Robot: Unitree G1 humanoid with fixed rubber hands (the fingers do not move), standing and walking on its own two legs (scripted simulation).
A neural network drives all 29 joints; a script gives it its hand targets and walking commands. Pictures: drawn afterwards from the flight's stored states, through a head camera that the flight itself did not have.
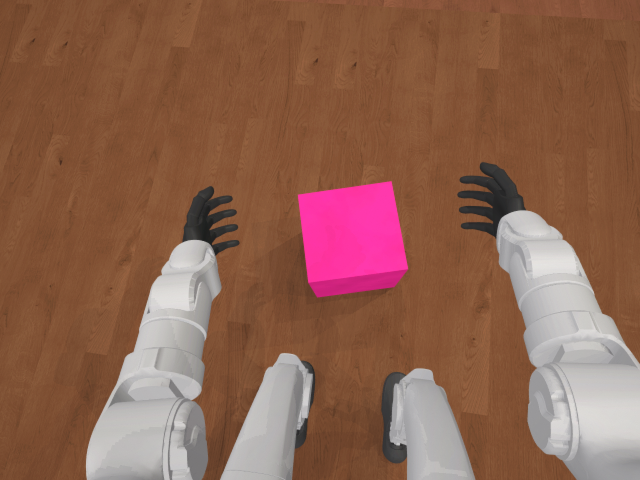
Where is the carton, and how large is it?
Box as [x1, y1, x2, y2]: [298, 181, 407, 296]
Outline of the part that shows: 391,181 298,195 308,282 317,296 394,286 407,269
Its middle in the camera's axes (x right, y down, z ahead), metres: +0.08 +0.01 +0.96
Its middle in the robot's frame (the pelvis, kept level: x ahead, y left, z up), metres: +0.52 +0.04 -0.54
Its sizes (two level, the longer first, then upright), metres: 0.210 0.200 0.250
